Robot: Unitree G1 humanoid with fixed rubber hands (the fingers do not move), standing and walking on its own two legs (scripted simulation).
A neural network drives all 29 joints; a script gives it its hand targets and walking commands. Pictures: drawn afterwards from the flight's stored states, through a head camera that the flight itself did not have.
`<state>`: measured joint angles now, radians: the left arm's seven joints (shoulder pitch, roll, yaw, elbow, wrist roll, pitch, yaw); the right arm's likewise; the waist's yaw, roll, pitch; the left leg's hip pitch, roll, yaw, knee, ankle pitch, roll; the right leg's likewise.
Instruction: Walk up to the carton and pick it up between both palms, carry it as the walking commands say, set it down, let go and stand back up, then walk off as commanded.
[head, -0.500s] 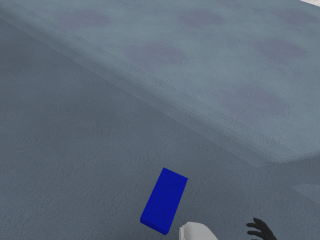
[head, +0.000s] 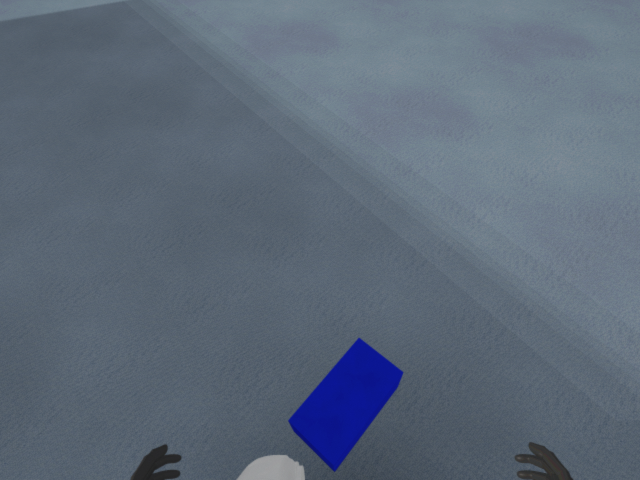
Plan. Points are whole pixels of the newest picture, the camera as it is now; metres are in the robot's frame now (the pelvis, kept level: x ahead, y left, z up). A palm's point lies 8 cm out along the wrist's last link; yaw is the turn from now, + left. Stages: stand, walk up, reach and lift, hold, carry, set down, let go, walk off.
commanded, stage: walk off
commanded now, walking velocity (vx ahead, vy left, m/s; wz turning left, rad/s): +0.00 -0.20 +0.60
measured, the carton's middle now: (347, 402) +0.37 -0.03 -0.70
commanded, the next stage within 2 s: stand in 0.50 s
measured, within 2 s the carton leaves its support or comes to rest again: neither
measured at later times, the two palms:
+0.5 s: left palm out of the picture +0.06 +0.17 -0.11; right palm out of the picture +0.15 -0.39 -0.09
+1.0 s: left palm out of the picture -0.02 +0.04 -0.12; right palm (599, 383) +0.24 -0.38 -0.12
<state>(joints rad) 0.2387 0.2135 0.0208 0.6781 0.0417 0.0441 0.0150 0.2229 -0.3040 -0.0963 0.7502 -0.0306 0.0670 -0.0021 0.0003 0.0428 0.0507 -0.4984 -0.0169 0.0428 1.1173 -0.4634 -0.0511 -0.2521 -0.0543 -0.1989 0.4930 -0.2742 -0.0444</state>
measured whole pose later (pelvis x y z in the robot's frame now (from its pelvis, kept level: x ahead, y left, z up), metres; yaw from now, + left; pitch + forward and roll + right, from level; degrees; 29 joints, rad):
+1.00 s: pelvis +0.04 -0.20 +0.00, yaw +23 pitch +0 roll +1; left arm 0.29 0.22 0.02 0.82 0.01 0.01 0.01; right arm 0.15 -0.22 -0.02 0.85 -0.02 0.04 -0.01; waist 0.03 -0.01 0.05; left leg -0.14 -0.03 0.01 0.42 -0.26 0.01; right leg -0.23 -0.02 -0.12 0.49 -0.26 -0.04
